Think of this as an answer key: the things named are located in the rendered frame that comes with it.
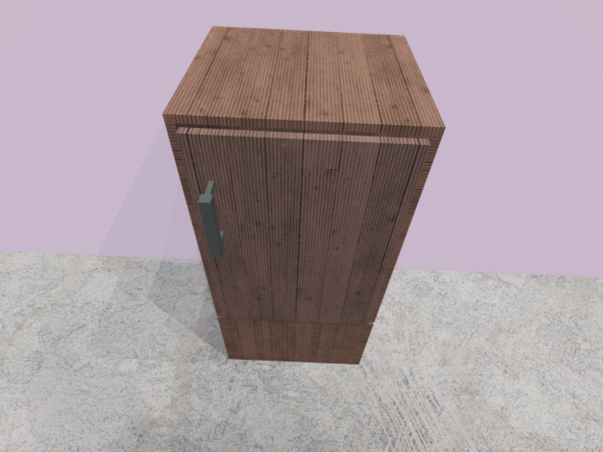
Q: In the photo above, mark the cupboard door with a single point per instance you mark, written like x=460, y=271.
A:
x=310, y=221

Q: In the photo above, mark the handle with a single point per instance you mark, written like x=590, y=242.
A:
x=212, y=231

